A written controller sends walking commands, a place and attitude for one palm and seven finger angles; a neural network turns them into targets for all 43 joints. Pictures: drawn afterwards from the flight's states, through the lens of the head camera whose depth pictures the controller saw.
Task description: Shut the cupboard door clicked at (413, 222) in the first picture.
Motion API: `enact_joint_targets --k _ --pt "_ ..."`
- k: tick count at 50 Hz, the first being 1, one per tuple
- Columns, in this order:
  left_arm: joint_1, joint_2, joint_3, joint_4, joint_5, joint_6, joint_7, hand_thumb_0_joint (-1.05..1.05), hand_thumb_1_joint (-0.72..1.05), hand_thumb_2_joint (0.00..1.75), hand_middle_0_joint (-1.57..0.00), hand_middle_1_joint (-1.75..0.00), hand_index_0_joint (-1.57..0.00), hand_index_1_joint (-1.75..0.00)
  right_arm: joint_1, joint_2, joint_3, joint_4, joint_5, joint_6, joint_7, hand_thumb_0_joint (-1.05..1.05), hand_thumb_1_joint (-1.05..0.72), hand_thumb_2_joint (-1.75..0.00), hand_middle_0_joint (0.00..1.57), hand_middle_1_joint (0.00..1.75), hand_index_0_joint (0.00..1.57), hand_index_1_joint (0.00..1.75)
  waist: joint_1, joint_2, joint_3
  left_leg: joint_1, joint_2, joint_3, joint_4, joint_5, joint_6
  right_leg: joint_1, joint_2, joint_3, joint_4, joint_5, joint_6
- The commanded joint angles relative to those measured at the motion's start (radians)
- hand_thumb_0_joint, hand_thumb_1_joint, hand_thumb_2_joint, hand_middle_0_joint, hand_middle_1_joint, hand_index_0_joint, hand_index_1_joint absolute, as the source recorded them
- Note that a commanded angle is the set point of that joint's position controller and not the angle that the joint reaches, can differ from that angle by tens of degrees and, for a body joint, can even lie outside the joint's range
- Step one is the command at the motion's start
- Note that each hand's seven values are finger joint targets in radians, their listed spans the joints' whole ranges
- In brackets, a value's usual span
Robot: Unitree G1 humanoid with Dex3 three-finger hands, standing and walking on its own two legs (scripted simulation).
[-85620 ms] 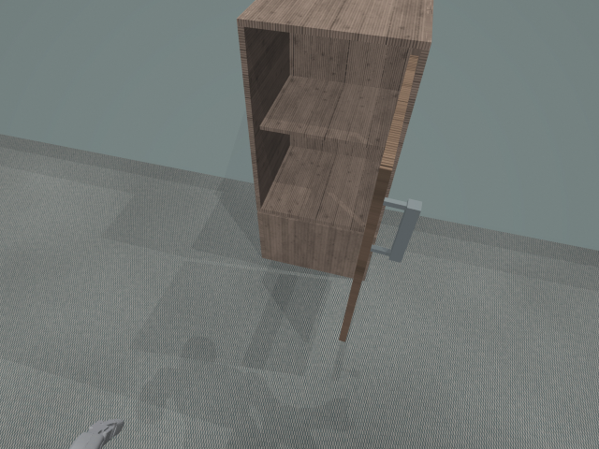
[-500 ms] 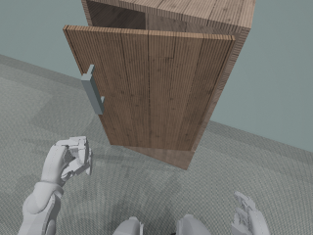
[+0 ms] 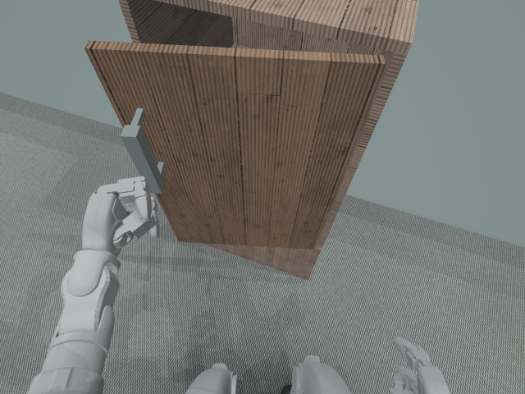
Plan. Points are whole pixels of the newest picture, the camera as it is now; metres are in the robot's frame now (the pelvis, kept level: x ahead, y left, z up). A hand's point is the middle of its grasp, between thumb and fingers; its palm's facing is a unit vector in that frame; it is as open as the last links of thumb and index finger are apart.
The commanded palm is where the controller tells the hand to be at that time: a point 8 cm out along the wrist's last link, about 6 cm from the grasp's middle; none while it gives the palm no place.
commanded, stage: bring the fist close to the handle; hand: left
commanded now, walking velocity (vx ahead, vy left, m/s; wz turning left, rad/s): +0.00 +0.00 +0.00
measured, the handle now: (148, 153) +0.48 +0.21 +0.05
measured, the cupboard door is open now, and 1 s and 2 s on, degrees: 17 15 0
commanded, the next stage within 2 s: push the door shut along its arc in 0.54 s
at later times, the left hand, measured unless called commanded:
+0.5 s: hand (153, 209) +0.38 +0.18 +0.05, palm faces -0.02 -1.00 -0.04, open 3.1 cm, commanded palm +0.35 +0.22 +0.05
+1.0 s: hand (162, 183) +0.42 +0.17 +0.06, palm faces -0.12 -0.99 -0.06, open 3.1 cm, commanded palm +0.40 +0.22 +0.05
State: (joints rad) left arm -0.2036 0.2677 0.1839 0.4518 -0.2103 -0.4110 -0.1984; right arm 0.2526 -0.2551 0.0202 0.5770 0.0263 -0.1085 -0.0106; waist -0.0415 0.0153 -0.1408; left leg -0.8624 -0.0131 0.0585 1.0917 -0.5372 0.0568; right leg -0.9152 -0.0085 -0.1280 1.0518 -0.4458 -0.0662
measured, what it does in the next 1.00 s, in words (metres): stands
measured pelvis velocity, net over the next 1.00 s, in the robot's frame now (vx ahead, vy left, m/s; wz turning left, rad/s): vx -0.01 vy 0.01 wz -0.01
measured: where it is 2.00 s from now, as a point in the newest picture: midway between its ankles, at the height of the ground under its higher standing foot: outside the picture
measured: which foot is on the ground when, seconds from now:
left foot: down 0.00-1.00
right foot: down 0.00-1.00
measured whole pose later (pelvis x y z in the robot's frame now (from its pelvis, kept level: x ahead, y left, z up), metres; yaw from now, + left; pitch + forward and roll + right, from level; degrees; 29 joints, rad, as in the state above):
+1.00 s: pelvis -0.01 +0.01 +0.00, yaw +0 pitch +19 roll -1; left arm -0.56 0.33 0.21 0.86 -0.18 -0.46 -0.28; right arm 0.30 -0.26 0.02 0.61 0.03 -0.03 0.00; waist -0.08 0.02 -0.13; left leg -0.89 -0.02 0.07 1.08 -0.52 0.07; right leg -0.94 -0.01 -0.12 1.03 -0.42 -0.05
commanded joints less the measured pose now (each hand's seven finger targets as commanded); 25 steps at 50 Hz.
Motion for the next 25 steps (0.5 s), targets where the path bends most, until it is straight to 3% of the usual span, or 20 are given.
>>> enact_joint_targets --k 1,3,7,10,14,15,20,22,24,25 --pt "-0.216 0.115 0.015 -0.153 -0.007 -0.027 -0.011 0.00 0.90 0.90 -1.30 -1.50 -1.30 -1.50 0.054 -0.148 -0.067 -0.126 0.007 -0.024 -0.007 0.00 -0.90 -0.90 0.20 0.30 0.20 0.30 -0.003 0.030 -0.369 0.153 0.016 -0.094 -0.165 0.428 -0.044 0.327 0.003 0.119 -0.122 0.340 0.040" --pt "-0.290 0.114 0.011 -0.158 -0.013 -0.030 -0.007 0.00 0.90 0.90 -1.30 -1.50 -1.30 -1.50 0.058 -0.147 -0.068 -0.119 0.007 -0.019 -0.009 0.00 -0.90 -0.90 0.20 0.30 0.20 0.30 -0.021 0.006 -0.371 0.154 0.017 -0.093 -0.159 0.403 -0.040 0.318 0.004 0.122 -0.132 0.328 0.046" --pt "-0.451 0.165 0.062 -0.057 -0.002 -0.070 0.027 0.00 0.90 0.90 -1.30 -1.50 -1.30 -1.50 0.061 -0.148 -0.061 -0.088 0.003 -0.013 -0.018 0.00 -0.90 -0.90 0.20 0.30 0.20 0.30 -0.039 -0.046 -0.304 0.084 0.014 -0.095 -0.155 0.294 -0.034 0.284 0.003 0.133 -0.137 0.244 0.047" --pt "-0.390 0.219 0.126 -0.011 0.014 -0.096 0.042 0.00 0.90 0.90 -1.30 -1.50 -1.30 -1.50 0.061 -0.146 -0.061 -0.096 -0.004 -0.003 -0.014 0.00 -0.90 -0.90 0.20 0.30 0.20 0.30 0.004 0.006 -0.351 0.084 0.004 -0.083 -0.162 0.313 -0.035 0.332 0.002 0.143 -0.129 0.266 0.039" --pt "-0.332 0.201 0.103 -0.024 0.014 -0.099 0.016 0.00 0.90 0.90 -1.30 -1.50 -1.30 -1.50 0.078 -0.146 -0.064 -0.109 -0.006 0.012 0.001 0.00 -0.90 -0.90 0.20 0.30 0.20 0.30 0.017 0.054 -0.428 0.129 0.005 -0.078 -0.166 0.418 -0.038 0.381 0.004 0.140 -0.118 0.368 0.036" --pt "-0.307 0.182 0.090 -0.023 0.009 -0.092 0.005 0.00 0.90 0.90 -1.30 -1.50 -1.30 -1.50 0.081 -0.144 -0.064 -0.112 -0.003 0.016 0.003 0.00 -0.90 -0.90 0.20 0.30 0.20 0.30 0.012 0.034 -0.429 0.138 0.008 -0.074 -0.168 0.436 -0.037 0.390 0.005 0.140 -0.125 0.389 0.039" --pt "-0.359 0.147 0.063 -0.019 -0.022 -0.084 -0.018 0.00 0.90 0.90 -1.30 -1.50 -1.30 -1.50 0.082 -0.149 -0.067 -0.110 0.008 0.023 -0.004 0.00 -0.90 -0.90 0.20 0.30 0.20 0.30 -0.025 -0.033 -0.335 0.098 0.011 -0.071 -0.182 0.344 -0.030 0.362 0.005 0.142 -0.166 0.317 0.047" --pt "-0.395 0.185 0.096 -0.003 -0.022 -0.100 -0.011 0.00 0.90 0.90 -1.30 -1.50 -1.30 -1.50 0.080 -0.153 -0.067 -0.097 0.006 0.023 -0.010 0.00 -0.90 -0.90 0.20 0.30 0.20 0.30 -0.024 -0.046 -0.309 0.074 0.008 -0.076 -0.183 0.295 -0.030 0.350 0.003 0.149 -0.170 0.265 0.046" --pt "-0.430 0.158 0.060 -0.038 -0.014 -0.124 -0.007 0.00 0.90 0.90 -1.30 -1.50 -1.30 -1.50 0.077 -0.150 -0.068 -0.099 0.005 0.017 -0.012 0.00 -0.90 -0.90 0.20 0.30 0.20 0.30 -0.033 -0.005 -0.310 0.108 0.010 -0.084 -0.183 0.315 -0.029 0.322 0.005 0.138 -0.157 0.274 0.040" --pt "-0.429 0.159 0.062 -0.056 -0.008 -0.137 -0.005 0.00 0.90 0.90 -1.30 -1.50 -1.30 -1.50 0.078 -0.149 -0.072 -0.093 0.001 0.014 -0.010 0.00 -0.90 -0.90 0.20 0.30 0.20 0.30 -0.022 0.036 -0.358 0.143 0.011 -0.084 -0.177 0.339 -0.033 0.319 0.005 0.139 -0.146 0.288 0.040"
